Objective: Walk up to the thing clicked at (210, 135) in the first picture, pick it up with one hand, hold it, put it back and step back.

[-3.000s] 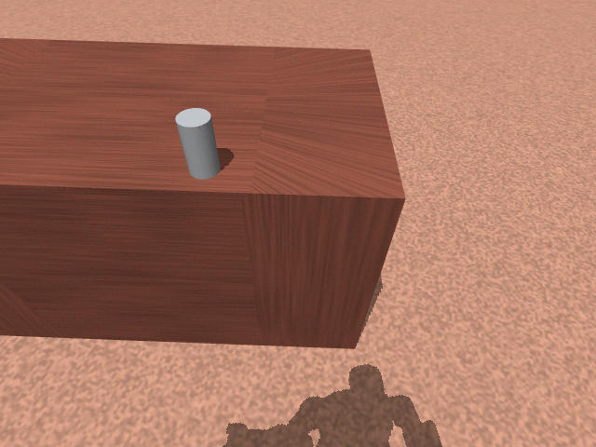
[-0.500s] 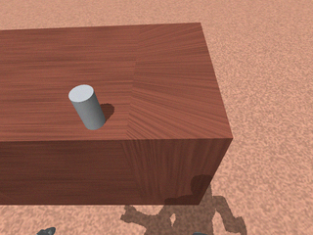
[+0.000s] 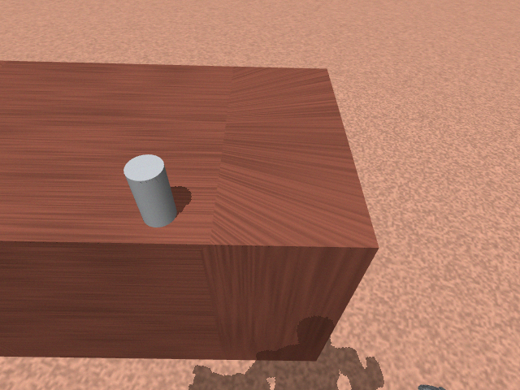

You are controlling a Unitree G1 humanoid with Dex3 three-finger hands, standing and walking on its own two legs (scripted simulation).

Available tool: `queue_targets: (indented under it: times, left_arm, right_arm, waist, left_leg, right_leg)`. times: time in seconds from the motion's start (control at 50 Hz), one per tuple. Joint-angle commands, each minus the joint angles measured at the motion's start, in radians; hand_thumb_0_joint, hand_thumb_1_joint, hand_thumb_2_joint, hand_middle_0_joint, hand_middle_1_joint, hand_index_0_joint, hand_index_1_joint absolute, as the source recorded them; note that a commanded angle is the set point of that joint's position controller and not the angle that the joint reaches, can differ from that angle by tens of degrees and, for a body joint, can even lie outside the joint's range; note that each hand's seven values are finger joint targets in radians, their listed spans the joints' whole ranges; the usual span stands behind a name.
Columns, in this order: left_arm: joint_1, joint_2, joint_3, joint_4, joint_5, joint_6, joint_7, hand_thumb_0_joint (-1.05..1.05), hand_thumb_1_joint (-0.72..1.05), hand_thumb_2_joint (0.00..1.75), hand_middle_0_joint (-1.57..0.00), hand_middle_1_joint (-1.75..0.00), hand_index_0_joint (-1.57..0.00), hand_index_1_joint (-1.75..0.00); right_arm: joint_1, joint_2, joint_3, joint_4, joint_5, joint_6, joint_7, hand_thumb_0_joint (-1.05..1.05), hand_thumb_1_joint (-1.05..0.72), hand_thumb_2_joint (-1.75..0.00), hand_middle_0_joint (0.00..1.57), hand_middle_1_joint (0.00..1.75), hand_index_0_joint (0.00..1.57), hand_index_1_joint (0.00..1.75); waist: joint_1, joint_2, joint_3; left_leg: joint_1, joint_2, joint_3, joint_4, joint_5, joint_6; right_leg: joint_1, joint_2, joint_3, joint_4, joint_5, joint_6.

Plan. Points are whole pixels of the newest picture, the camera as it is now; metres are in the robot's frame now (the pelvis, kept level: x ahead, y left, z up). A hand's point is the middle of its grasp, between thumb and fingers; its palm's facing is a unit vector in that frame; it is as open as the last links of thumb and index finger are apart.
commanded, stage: walk up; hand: left
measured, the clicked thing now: (152, 192) +0.45 +0.21 +0.05
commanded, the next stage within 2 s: stand in 0.76 s
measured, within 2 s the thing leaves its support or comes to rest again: neither
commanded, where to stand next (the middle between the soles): +0.07 +0.00 m, yaw -1 degrees
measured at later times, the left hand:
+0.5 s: hand out of the picture +0.08 +0.24 -0.15, palm faces +0.00 -0.95 -0.32, open 7.4 cm
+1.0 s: hand out of the picture +0.08 +0.25 -0.14, palm faces -0.02 -0.94 -0.35, open 7.4 cm
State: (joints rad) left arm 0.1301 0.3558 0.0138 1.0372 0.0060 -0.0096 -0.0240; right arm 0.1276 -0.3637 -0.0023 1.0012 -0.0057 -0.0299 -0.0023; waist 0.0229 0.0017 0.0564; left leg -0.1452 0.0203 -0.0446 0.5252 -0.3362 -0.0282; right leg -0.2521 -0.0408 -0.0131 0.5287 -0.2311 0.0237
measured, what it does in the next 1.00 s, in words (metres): stands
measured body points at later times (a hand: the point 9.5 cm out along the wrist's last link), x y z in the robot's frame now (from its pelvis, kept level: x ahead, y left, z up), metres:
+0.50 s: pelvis +0.00 +0.00 +0.01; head +0.01 +0.00 +0.46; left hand +0.08 +0.29 -0.12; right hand +0.06 -0.31 -0.12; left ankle -0.03 +0.14 -0.73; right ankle +0.03 -0.14 -0.73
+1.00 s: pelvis +0.00 -0.01 +0.01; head +0.01 -0.01 +0.46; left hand +0.08 +0.30 -0.11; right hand +0.08 -0.31 -0.12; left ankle -0.03 +0.14 -0.73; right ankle +0.03 -0.14 -0.73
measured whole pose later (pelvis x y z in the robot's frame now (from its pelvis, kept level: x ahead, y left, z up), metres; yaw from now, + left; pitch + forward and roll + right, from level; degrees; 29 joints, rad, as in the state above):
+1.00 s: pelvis +0.00 -0.01 +0.01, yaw +0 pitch -2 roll +0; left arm 0.08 0.35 0.01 1.13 0.01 -0.02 -0.01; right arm 0.10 -0.35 0.00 1.12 -0.01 -0.01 0.01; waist 0.01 0.01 0.07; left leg -0.06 0.03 -0.04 0.33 -0.23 -0.04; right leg -0.19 -0.03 -0.01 0.37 -0.14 0.02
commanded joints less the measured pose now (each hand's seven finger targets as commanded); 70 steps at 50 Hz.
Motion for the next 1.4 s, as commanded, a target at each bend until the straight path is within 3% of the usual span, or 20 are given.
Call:
queue_targets:
  times: [0.0, 0.18, 0.36, 0.72, 0.76, 0.9, 1.0, 1.12, 1.38]
  left_arm:
    - [-0.074, 0.218, 0.049, -0.044, -0.003, -0.024, 0.017, 0.00, 0.90, 0.90, -0.20, -0.30, -0.20, -0.30]
    - [-0.101, 0.211, 0.054, -0.002, 0.000, -0.019, 0.016, 0.00, 0.90, 0.90, -0.20, -0.30, -0.20, -0.30]
    - [-0.098, 0.205, 0.057, 0.018, 0.003, -0.017, 0.017, 0.00, 0.90, 0.90, -0.20, -0.30, -0.20, -0.30]
    - [-0.110, 0.193, 0.056, 0.033, 0.002, -0.010, 0.019, 0.00, 0.90, 0.90, -0.20, -0.30, -0.20, -0.30]
    - [-0.104, 0.203, 0.047, 0.038, -0.001, -0.015, 0.023, 0.00, 0.90, 0.90, -0.20, -0.30, -0.20, -0.30]
    - [-0.097, 0.205, 0.035, 0.043, -0.003, -0.026, 0.027, 0.00, 0.90, 0.90, -0.20, -0.30, -0.20, -0.30]
    - [-0.100, 0.219, 0.034, 0.045, 0.001, -0.023, 0.028, 0.00, 0.90, 0.90, -0.20, -0.30, -0.20, -0.30]
    - [-0.082, 0.216, 0.029, 0.046, 0.001, -0.027, 0.027, 0.00, 0.90, 0.90, -0.20, -0.30, -0.20, -0.30]
    - [-0.080, 0.228, 0.029, 0.040, 0.001, -0.022, 0.026, 0.00, 0.90, 0.90, -0.20, -0.30, -0.20, -0.30]
  right_arm:
    - [-0.033, -0.216, -0.051, -0.037, 0.003, -0.015, -0.012, 0.00, -0.90, -0.90, 0.20, 0.30, 0.20, 0.30]
    - [-0.051, -0.208, -0.044, 0.012, -0.005, -0.010, -0.004, 0.00, -0.90, -0.90, 0.20, 0.30, 0.20, 0.30]
    - [-0.045, -0.209, -0.045, 0.041, -0.007, -0.013, -0.009, 0.00, -0.90, -0.90, 0.20, 0.30, 0.20, 0.30]
    - [-0.035, -0.204, -0.044, 0.054, -0.008, -0.012, -0.013, 0.00, -0.90, -0.90, 0.20, 0.30, 0.20, 0.30]
    - [-0.044, -0.205, -0.044, 0.055, -0.005, -0.004, -0.013, 0.00, -0.90, -0.90, 0.20, 0.30, 0.20, 0.30]
    - [-0.051, -0.201, -0.042, 0.057, -0.001, 0.001, -0.006, 0.00, -0.90, -0.90, 0.20, 0.30, 0.20, 0.30]
    - [-0.056, -0.198, -0.041, 0.063, -0.004, 0.008, -0.001, 0.00, -0.90, -0.90, 0.20, 0.30, 0.20, 0.30]
    - [-0.057, -0.201, -0.043, 0.066, -0.002, 0.007, 0.000, 0.00, -0.90, -0.90, 0.20, 0.30, 0.20, 0.30]
    - [-0.032, -0.200, -0.042, 0.073, -0.006, 0.009, 0.001, 0.00, -0.90, -0.90, 0.20, 0.30, 0.20, 0.30]
  waist:
    - [-0.022, -0.037, -0.078]
    - [-0.014, -0.033, -0.055]
    - [-0.015, -0.009, -0.093]
    - [-0.017, -0.005, -0.076]
    - [-0.020, -0.001, -0.055]
    - [-0.024, -0.013, -0.112]
    - [-0.023, -0.020, -0.076]
    - [-0.021, -0.002, -0.102]
    - [-0.023, 0.003, -0.057]
  left_leg:
    - [-0.026, 0.068, -0.038, -0.111, 0.211, 0.066]
    - [-0.034, 0.067, -0.047, -0.190, 0.138, 0.059]
    - [-0.023, 0.079, -0.044, -0.210, 0.212, 0.055]
    - [-0.014, 0.080, -0.037, -0.231, 0.243, 0.049]
    - [-0.006, 0.100, -0.049, -0.246, 0.277, 0.034]
    - [0.037, 0.102, -0.038, -0.239, 0.314, 0.034]
    - [0.018, 0.096, -0.039, -0.257, 0.208, 0.033]
    - [0.040, 0.102, -0.037, -0.248, 0.252, 0.035]
    - [0.009, 0.099, -0.035, -0.261, 0.154, 0.038]
  right_leg:
    - [0.085, -0.093, 0.101, -0.122, 0.195, -0.080]
    - [0.100, -0.079, 0.103, -0.194, 0.020, -0.056]
    - [0.164, -0.078, 0.082, -0.185, 0.146, -0.054]
    - [0.166, -0.073, 0.079, -0.186, 0.184, -0.043]
    - [0.147, -0.082, 0.083, -0.189, 0.202, -0.047]
    - [0.186, -0.092, 0.082, -0.189, 0.291, -0.046]
    - [0.149, -0.086, 0.090, -0.223, 0.143, -0.042]
    - [0.160, -0.090, 0.087, -0.209, 0.225, -0.045]
    - [0.118, -0.089, 0.109, -0.237, 0.085, -0.048]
